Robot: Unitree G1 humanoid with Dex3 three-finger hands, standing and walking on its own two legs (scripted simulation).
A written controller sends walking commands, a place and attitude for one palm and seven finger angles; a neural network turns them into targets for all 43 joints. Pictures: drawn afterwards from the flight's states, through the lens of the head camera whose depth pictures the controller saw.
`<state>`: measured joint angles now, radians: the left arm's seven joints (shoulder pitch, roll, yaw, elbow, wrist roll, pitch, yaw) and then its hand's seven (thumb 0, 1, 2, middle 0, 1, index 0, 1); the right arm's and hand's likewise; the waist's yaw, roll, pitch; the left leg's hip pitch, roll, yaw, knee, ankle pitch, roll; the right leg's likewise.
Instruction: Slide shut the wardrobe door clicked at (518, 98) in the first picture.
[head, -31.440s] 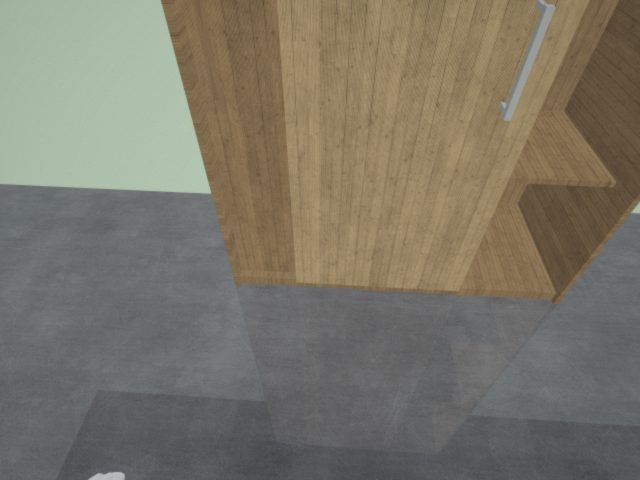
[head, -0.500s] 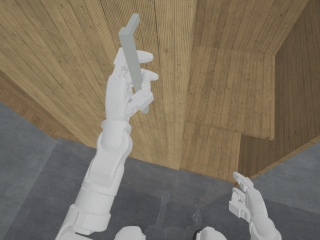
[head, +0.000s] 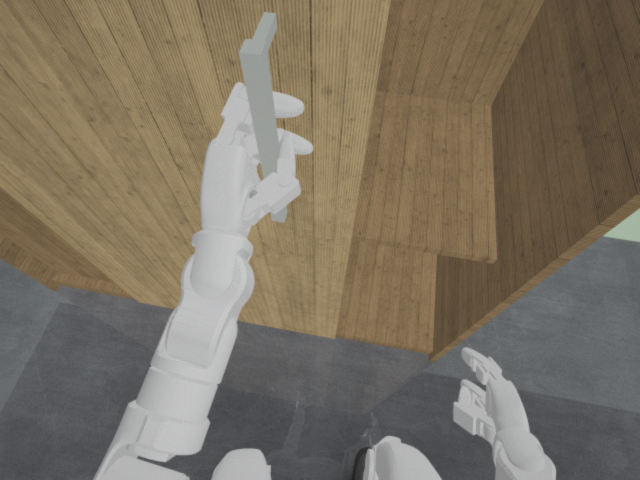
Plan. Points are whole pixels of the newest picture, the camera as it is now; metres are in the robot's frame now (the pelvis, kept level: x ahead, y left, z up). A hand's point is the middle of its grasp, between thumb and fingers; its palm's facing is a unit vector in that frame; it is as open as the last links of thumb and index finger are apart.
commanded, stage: step sideways, sliding the door along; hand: left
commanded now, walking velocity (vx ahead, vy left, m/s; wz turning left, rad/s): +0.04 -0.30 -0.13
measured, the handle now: (274, 139) +0.42 +0.11 +0.15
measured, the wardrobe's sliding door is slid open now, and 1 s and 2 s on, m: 0.29 0.21 0.03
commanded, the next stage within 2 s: none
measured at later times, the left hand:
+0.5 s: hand (328, 185) +0.37 +0.05 +0.16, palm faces +0.13 -0.99 -0.04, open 5.8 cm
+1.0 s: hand (385, 187) +0.37 -0.01 +0.16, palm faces +0.33 -0.94 -0.05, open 6.0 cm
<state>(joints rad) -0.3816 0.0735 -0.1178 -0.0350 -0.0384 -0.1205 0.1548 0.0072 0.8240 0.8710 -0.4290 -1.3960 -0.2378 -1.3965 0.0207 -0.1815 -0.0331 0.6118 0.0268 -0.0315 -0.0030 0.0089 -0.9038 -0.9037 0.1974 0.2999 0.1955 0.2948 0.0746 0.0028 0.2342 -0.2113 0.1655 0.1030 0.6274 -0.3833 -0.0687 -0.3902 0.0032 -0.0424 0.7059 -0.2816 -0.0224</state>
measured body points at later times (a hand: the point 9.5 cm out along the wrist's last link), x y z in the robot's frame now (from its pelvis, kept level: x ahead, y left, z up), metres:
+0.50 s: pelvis -0.02 -0.08 +0.00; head +0.06 -0.08 +0.44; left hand +0.36 +0.10 +0.16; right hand +0.18 -0.28 -0.11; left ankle -0.05 +0.13 -0.72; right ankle +0.00 -0.20 -0.70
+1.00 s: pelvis -0.01 -0.18 +0.00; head +0.06 -0.20 +0.45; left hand +0.35 +0.04 +0.16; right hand +0.19 -0.41 -0.11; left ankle -0.04 -0.01 -0.72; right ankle +0.02 -0.28 -0.72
